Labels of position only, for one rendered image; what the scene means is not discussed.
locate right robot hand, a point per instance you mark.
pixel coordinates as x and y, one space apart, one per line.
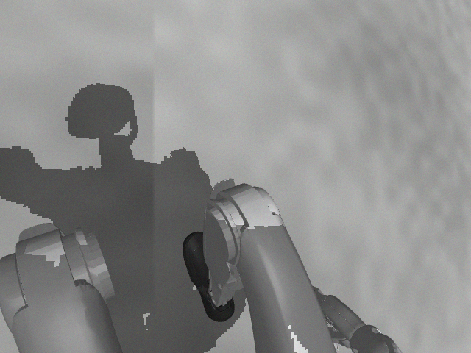
341 317

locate right robot foot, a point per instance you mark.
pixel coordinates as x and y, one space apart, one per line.
198 272

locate right robot arm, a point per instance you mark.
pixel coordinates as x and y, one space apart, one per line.
369 339

